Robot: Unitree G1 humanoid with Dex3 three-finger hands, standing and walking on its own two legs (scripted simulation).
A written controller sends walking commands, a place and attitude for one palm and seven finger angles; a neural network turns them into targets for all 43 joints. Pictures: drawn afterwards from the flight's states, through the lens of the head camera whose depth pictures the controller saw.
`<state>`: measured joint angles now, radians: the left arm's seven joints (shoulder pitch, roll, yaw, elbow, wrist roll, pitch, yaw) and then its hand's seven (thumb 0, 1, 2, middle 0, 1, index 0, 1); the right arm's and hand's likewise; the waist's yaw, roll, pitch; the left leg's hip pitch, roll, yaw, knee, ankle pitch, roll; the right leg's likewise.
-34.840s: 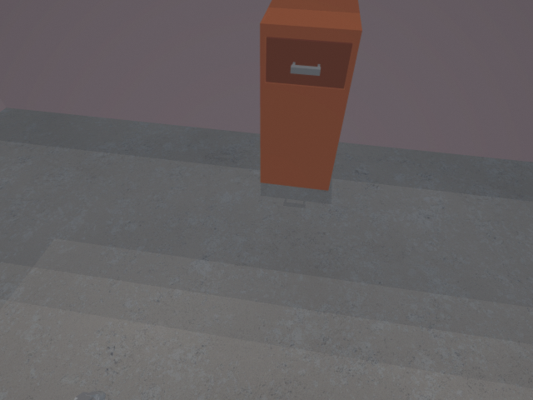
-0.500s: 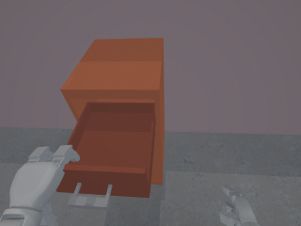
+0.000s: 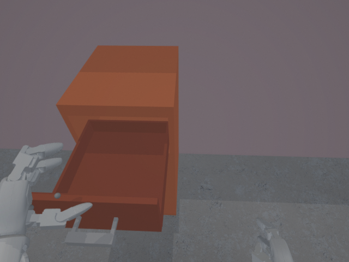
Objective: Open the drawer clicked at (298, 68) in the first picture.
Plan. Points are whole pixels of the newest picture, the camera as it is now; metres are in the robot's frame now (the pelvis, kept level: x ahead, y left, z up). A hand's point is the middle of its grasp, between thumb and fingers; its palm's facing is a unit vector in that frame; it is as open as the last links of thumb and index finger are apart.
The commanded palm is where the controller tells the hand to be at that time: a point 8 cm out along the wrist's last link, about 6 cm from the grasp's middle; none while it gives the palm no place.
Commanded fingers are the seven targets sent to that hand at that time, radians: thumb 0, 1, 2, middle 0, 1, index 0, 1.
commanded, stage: draw the hand back to the body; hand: left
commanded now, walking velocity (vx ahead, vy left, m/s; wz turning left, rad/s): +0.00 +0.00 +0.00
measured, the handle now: (93, 230) +0.21 +0.24 -0.09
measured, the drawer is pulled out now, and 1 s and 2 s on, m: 0.30 0.30 0.30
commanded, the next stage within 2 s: step back with the hand held close in 0.58 s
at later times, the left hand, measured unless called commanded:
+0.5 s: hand (50, 198) +0.17 +0.23 +0.15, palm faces +0.39 -0.83 -0.40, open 7.9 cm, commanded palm +0.12 +0.27 +0.17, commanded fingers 0.00 0.90 0.90 -0.20 -0.30 -0.20 -0.30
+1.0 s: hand (44, 202) +0.17 +0.24 +0.15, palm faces +0.29 -0.81 -0.51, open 7.4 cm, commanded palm +0.10 +0.29 +0.17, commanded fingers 0.00 0.90 0.90 -0.20 -0.30 -0.20 -0.30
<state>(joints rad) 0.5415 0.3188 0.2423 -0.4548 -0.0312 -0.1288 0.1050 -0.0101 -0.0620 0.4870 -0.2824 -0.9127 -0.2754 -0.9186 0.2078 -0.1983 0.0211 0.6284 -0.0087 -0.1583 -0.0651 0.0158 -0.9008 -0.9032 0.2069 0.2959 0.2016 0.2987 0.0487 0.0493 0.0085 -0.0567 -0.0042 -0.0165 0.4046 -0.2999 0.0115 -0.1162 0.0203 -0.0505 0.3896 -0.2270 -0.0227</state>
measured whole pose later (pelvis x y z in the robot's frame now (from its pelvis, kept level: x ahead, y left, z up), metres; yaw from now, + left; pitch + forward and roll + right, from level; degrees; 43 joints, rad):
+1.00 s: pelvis -0.03 +0.01 +0.00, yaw +0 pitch +3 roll -1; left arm 0.64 0.37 0.34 -0.54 -0.02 -0.21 0.10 0.01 0.88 0.90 -0.21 -0.30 -0.21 -0.30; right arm 0.17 -0.23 -0.03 0.57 0.01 -0.06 -0.06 0.02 -0.90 -0.90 0.21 0.30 0.20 0.30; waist -0.01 0.03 0.02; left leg -0.22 -0.02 -0.01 0.45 -0.27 0.03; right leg -0.27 0.00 -0.05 0.41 -0.18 -0.01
